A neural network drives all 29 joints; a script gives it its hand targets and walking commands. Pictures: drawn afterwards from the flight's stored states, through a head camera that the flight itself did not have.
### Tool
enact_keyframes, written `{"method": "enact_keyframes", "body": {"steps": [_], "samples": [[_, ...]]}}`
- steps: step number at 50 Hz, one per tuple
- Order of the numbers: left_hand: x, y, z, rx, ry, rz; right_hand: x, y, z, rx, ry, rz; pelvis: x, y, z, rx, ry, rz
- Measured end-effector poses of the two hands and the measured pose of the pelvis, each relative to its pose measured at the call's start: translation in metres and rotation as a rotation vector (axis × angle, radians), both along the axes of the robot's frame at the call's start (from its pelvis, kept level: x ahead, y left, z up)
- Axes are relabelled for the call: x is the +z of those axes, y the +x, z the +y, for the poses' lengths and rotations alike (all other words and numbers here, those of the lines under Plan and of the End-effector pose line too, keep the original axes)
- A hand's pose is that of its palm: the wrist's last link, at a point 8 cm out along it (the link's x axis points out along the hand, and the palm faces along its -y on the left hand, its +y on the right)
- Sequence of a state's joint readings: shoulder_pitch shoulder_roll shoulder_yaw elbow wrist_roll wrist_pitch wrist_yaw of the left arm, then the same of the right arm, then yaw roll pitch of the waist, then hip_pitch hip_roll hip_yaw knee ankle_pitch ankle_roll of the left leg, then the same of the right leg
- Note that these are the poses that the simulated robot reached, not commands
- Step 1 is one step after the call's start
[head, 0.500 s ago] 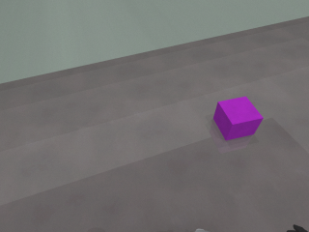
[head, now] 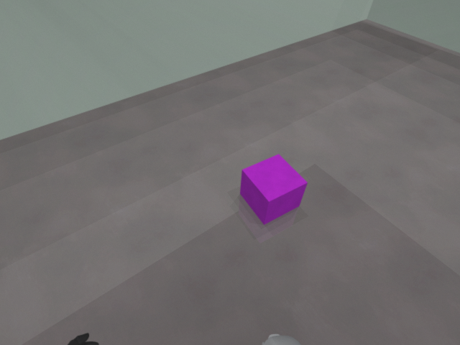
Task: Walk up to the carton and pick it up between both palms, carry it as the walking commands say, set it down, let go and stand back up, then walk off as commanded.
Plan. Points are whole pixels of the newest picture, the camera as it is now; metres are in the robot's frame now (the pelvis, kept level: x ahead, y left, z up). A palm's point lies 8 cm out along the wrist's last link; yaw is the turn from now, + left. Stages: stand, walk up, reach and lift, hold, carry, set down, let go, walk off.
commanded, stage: walk up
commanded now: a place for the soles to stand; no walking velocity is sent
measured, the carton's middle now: (271, 188) +0.97 -0.24 -0.66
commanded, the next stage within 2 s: none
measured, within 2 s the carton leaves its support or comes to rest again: neither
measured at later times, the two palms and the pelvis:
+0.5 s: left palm (122, 265) +0.32 +0.24 -0.11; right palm (447, 334) +0.17 -0.38 -0.10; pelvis +0.17 -0.05 -0.02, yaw -10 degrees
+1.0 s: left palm (143, 216) +0.45 +0.22 -0.12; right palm (418, 244) +0.35 -0.42 -0.10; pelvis +0.32 -0.08 -0.03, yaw -15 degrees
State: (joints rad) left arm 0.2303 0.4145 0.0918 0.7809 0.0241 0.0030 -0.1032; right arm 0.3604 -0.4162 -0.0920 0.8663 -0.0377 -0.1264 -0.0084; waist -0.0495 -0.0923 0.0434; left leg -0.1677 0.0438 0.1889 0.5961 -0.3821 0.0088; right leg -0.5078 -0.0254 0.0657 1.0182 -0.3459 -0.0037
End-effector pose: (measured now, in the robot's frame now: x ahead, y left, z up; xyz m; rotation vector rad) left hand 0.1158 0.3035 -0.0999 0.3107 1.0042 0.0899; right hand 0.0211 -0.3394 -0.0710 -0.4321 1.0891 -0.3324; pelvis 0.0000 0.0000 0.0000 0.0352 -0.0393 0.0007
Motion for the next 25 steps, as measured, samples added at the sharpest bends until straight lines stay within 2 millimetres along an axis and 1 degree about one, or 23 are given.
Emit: {"method": "enact_keyframes", "body": {"steps": [4,7,9,11,14,16,18,19,21,23,25], "samples": [[0.009,0.069,-0.020,-0.086,0.006,-0.042,0.001,0.005,-0.019,-0.050,-0.008,0.026,-0.001,0.027,-0.011,-0.054,-0.008,0.004],[0.011,0.118,-0.034,-0.150,0.040,-0.083,-0.011,0.016,-0.036,-0.079,-0.002,0.038,-0.011,0.050,-0.025,-0.084,-0.027,0.002],[0.010,0.141,-0.039,-0.162,0.071,-0.120,-0.021,0.028,-0.042,-0.087,0.008,0.048,-0.019,0.062,-0.033,-0.086,-0.047,-0.011],[0.009,0.153,-0.042,-0.149,0.079,-0.135,-0.027,0.047,-0.042,-0.080,0.022,0.041,-0.022,0.073,-0.037,-0.100,-0.052,-0.026],[0.007,0.159,-0.043,-0.131,0.082,-0.119,-0.030,0.085,-0.037,-0.060,0.045,-0.016,-0.022,0.092,-0.037,-0.117,-0.069,-0.032],[0.002,0.161,-0.040,-0.125,0.083,-0.102,-0.032,0.110,-0.032,-0.037,0.057,-0.049,-0.024,0.105,-0.036,-0.118,-0.071,-0.026],[-0.006,0.166,-0.035,-0.120,0.084,-0.091,-0.034,0.128,-0.027,-0.010,0.053,-0.068,-0.030,0.118,-0.035,-0.128,-0.052,-0.023],[-0.010,0.169,-0.033,-0.109,0.086,-0.084,-0.036,0.133,-0.027,-0.005,0.047,-0.073,-0.033,0.126,-0.035,-0.140,-0.036,-0.020],[-0.015,0.177,-0.038,-0.110,0.091,-0.053,-0.036,0.138,-0.029,-0.028,0.043,-0.074,-0.033,0.141,-0.038,-0.159,-0.014,-0.012],[-0.015,0.189,-0.047,-0.134,0.083,-0.029,-0.032,0.142,-0.035,-0.060,0.039,-0.070,-0.029,0.157,-0.044,-0.169,-0.005,-0.012],[-0.012,0.205,-0.059,-0.148,0.070,-0.024,-0.028,0.147,-0.043,-0.081,0.034,-0.066,-0.024,0.172,-0.052,-0.179,-0.008,-0.006]]}}
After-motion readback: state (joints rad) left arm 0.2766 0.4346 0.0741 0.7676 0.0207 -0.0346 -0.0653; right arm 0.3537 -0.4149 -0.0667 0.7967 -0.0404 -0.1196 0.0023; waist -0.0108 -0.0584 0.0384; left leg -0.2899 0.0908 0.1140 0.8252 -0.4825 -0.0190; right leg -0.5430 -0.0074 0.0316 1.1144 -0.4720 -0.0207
